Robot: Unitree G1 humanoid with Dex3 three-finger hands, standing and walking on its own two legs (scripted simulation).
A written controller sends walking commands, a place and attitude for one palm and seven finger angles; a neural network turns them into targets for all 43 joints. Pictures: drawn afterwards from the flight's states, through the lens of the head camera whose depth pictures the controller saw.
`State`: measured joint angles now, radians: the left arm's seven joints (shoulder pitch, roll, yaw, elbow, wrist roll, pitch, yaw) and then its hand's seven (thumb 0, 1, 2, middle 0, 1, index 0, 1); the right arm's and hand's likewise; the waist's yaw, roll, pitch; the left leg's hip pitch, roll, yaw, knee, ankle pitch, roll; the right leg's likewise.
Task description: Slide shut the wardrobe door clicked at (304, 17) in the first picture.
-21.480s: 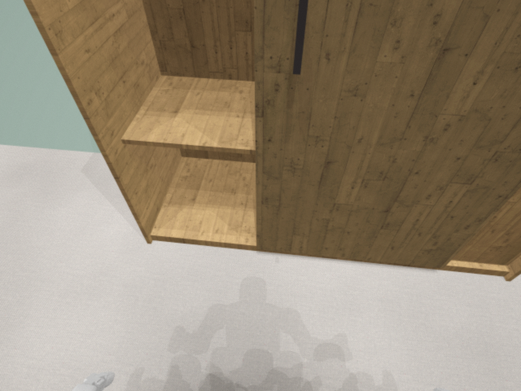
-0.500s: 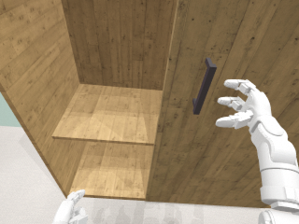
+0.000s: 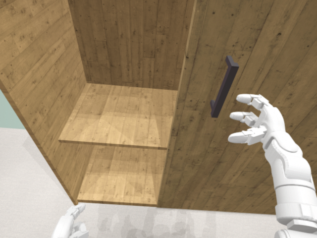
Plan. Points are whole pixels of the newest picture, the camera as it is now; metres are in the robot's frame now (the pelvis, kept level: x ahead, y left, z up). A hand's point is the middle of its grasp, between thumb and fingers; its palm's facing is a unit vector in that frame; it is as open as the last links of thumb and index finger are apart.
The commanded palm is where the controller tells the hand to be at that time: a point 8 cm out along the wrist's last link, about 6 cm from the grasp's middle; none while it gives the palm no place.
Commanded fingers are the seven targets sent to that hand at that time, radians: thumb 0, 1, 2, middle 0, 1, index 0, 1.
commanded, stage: move the hooked fingers beside the handle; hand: right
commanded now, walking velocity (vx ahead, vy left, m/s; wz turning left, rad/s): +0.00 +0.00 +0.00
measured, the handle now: (221, 88) +0.43 -0.11 +0.20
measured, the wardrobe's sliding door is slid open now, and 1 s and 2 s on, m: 0.48 0.48 0.48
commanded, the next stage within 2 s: feel for the door with the fingertips in 0.72 s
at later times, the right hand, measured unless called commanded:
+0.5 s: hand (242, 124) +0.37 -0.17 +0.15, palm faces +0.01 +1.00 -0.03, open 13.8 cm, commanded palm +0.36 -0.22 +0.20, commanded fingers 0.00 0.50 -0.30 0.30 1.20 0.30 1.20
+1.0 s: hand (233, 115) +0.38 -0.14 +0.16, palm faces -0.04 +1.00 -0.02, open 13.7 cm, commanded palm +0.37 -0.20 +0.19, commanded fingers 0.00 0.50 -0.30 0.30 1.20 0.30 1.20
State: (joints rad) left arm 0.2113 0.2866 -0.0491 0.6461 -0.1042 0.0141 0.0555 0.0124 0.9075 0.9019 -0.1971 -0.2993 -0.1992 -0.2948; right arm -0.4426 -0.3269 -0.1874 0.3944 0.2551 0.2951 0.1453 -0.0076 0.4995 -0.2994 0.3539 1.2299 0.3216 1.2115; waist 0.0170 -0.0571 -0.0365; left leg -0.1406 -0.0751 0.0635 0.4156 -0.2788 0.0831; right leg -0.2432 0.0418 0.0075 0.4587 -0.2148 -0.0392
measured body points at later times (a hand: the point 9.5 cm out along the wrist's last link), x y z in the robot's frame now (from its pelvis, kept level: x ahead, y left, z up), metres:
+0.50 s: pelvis +0.00 +0.00 +0.00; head +0.00 +0.02 +0.45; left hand +0.15 +0.26 -0.10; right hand +0.36 -0.22 +0.15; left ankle -0.03 +0.06 -0.74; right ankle +0.02 -0.10 -0.74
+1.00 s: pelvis -0.01 -0.01 +0.00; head +0.00 +0.01 +0.45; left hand +0.13 +0.25 -0.10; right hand +0.38 -0.20 +0.16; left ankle -0.03 +0.06 -0.74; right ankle +0.02 -0.10 -0.74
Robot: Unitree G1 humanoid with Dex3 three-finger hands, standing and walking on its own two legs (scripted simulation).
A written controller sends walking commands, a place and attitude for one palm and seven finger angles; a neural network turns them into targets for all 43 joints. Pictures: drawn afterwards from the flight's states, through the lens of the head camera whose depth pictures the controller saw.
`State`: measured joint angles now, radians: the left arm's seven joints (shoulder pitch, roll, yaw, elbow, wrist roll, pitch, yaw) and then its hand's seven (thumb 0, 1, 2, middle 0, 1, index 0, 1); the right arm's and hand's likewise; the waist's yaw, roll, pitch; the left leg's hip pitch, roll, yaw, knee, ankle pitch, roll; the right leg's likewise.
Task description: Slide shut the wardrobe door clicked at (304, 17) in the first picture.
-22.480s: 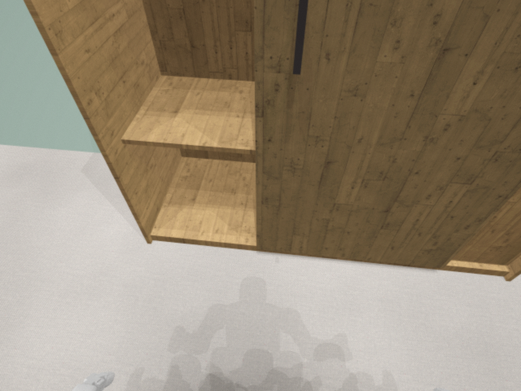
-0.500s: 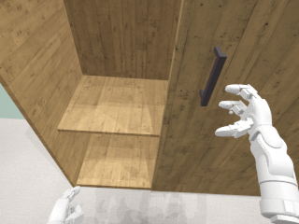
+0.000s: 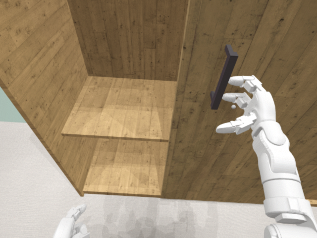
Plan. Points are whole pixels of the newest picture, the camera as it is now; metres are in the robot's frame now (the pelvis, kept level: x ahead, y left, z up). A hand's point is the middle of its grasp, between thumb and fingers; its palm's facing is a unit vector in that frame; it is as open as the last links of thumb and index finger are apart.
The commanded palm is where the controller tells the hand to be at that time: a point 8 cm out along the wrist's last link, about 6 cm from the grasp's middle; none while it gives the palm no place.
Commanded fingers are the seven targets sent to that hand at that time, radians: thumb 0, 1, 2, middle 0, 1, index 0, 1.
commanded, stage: feel for the door with the fingertips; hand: right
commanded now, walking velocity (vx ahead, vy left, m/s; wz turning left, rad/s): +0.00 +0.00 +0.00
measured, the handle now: (221, 79) +0.44 -0.10 +0.20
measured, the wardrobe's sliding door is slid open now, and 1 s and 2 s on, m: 0.48 0.48 0.48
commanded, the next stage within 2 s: slide the fingers in behind the handle in 0.32 s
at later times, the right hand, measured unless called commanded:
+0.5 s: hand (233, 96) +0.40 -0.13 +0.18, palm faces -0.02 +1.00 -0.01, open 13.5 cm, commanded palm +0.39 -0.19 +0.19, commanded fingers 0.00 0.50 -0.30 0.30 1.20 0.30 1.20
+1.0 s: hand (230, 101) +0.39 -0.12 +0.18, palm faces -0.02 +1.00 -0.01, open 13.9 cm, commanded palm +0.37 -0.18 +0.19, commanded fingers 0.00 0.50 -0.30 0.30 1.20 0.30 1.20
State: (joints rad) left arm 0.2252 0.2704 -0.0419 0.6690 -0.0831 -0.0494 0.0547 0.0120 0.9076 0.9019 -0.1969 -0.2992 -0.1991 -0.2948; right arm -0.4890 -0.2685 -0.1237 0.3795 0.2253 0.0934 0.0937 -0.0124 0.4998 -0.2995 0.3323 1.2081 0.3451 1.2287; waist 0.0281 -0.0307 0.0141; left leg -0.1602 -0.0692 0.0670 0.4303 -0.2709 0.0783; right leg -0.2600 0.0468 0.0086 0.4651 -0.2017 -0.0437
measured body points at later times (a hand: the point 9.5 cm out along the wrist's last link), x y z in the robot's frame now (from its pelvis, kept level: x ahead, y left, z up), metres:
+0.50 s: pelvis +0.01 +0.00 +0.00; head +0.00 +0.02 +0.45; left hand +0.17 +0.23 -0.10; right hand +0.40 -0.19 +0.19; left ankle -0.02 +0.07 -0.74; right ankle +0.03 -0.09 -0.74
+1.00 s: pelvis +0.02 +0.00 +0.00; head +0.00 +0.02 +0.45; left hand +0.16 +0.25 -0.10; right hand +0.39 -0.18 +0.18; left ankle -0.02 +0.07 -0.74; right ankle +0.03 -0.09 -0.74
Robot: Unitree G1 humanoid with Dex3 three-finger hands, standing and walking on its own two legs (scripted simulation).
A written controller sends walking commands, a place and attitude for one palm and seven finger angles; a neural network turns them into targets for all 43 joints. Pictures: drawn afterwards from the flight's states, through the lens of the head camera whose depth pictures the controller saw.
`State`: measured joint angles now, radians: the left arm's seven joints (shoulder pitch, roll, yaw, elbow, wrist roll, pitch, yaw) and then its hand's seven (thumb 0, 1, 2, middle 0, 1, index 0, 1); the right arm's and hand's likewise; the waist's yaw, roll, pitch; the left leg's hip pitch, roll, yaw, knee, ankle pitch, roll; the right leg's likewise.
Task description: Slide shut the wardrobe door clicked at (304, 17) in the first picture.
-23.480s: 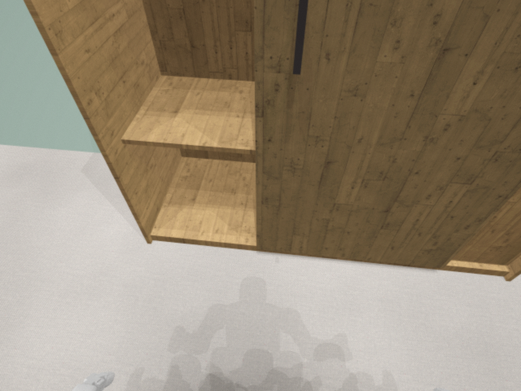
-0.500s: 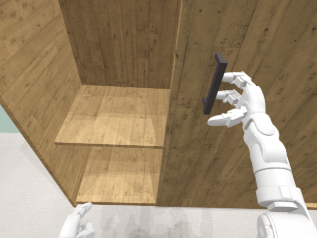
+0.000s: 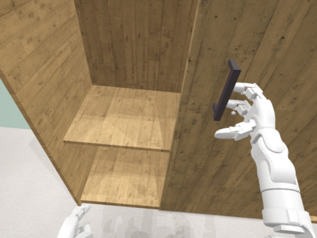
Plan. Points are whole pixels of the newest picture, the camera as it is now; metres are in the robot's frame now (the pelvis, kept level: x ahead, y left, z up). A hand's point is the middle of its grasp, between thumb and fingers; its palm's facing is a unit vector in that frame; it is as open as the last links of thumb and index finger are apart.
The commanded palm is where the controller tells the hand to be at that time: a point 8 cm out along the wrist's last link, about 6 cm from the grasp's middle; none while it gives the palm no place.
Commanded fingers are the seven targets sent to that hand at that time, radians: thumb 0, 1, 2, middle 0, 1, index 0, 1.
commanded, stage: move the hooked fingers beside the handle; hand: right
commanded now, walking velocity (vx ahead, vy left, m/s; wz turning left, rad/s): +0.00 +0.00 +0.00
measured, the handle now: (224, 91) +0.43 -0.12 +0.20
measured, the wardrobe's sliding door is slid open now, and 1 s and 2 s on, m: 0.48 0.48 0.48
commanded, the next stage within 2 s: none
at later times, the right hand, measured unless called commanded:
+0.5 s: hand (232, 111) +0.37 -0.13 +0.18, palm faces -0.01 +1.00 -0.02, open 14.0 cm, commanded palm +0.35 -0.19 +0.19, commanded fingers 0.00 0.50 -0.30 0.30 1.20 0.30 1.20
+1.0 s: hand (237, 111) +0.37 -0.14 +0.18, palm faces +0.02 +1.00 -0.02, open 14.0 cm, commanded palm +0.35 -0.20 +0.19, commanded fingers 0.00 0.50 -0.30 0.30 1.20 0.30 1.20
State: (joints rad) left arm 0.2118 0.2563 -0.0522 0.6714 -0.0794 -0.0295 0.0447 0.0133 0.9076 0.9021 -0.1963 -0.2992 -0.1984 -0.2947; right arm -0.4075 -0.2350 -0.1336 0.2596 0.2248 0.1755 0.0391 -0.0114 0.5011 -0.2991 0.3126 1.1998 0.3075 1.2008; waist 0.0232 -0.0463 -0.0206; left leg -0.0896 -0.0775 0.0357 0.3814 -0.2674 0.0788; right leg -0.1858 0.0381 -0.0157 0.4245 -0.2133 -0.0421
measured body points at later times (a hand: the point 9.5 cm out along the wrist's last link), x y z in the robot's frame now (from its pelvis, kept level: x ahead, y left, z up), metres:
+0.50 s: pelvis +0.01 +0.00 +0.00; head -0.01 +0.02 +0.45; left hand +0.20 +0.23 -0.09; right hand +0.37 -0.19 +0.18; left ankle -0.04 +0.06 -0.74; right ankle +0.01 -0.09 -0.74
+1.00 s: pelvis +0.01 +0.01 +0.00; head -0.02 +0.04 +0.45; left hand +0.17 +0.25 -0.10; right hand +0.36 -0.20 +0.19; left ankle -0.04 +0.06 -0.74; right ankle +0.01 -0.09 -0.74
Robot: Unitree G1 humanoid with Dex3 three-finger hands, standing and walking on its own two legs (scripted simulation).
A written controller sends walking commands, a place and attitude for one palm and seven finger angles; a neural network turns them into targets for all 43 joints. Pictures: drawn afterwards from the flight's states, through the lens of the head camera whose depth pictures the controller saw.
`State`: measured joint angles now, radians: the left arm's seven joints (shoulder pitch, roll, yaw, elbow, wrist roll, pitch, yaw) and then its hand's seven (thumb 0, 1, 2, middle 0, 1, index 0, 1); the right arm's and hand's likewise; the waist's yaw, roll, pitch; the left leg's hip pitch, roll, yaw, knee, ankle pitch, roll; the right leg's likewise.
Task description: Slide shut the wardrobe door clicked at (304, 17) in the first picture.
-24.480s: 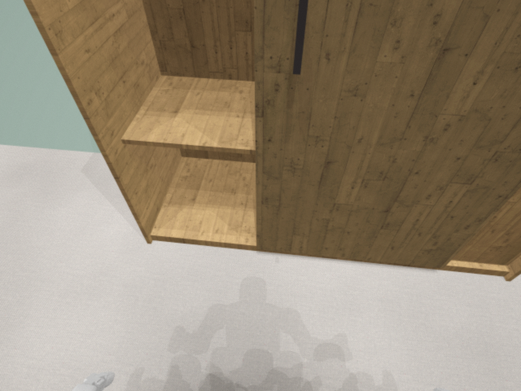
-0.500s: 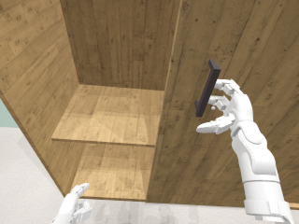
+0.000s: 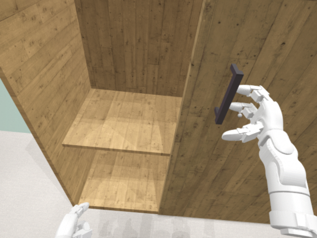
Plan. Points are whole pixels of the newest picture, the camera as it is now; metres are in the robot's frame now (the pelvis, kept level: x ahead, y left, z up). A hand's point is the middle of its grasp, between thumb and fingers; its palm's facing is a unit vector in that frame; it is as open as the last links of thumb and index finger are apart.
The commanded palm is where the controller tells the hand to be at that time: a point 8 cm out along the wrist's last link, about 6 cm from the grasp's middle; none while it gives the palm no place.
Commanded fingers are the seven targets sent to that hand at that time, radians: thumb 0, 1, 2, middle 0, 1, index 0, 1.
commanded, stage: move the hooked fingers beside the handle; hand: right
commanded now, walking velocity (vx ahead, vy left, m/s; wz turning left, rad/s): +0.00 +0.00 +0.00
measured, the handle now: (226, 95) +0.42 -0.12 +0.20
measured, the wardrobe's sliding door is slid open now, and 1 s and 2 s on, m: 0.48 0.48 0.48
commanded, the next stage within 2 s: feel for the door with the fingertips in 1.62 s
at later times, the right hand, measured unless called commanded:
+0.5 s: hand (251, 111) +0.37 -0.17 +0.19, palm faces +0.02 +1.00 -0.04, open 14.0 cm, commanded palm +0.35 -0.23 +0.19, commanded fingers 0.00 0.50 -0.30 0.30 1.20 0.30 1.20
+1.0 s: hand (252, 110) +0.38 -0.18 +0.19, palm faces +0.01 +1.00 -0.02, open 13.8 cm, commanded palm +0.36 -0.23 +0.19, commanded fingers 0.00 0.50 -0.30 0.30 1.20 0.30 1.20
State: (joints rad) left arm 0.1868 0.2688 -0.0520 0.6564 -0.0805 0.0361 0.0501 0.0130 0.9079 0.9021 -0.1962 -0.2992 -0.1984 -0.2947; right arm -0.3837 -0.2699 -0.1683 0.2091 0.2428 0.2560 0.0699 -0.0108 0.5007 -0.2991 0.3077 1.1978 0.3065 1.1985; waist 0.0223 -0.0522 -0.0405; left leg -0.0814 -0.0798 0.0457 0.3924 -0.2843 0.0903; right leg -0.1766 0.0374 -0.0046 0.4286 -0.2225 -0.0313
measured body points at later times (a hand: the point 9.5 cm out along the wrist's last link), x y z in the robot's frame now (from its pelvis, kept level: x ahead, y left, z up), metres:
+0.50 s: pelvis +0.00 -0.01 +0.00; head -0.02 +0.02 +0.45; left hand +0.15 +0.24 -0.10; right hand +0.37 -0.23 +0.20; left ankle -0.04 +0.05 -0.74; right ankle +0.01 -0.10 -0.74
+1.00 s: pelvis +0.00 -0.02 +0.00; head -0.02 +0.00 +0.45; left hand +0.16 +0.22 -0.10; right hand +0.37 -0.23 +0.20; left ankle -0.04 +0.05 -0.74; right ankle +0.01 -0.10 -0.74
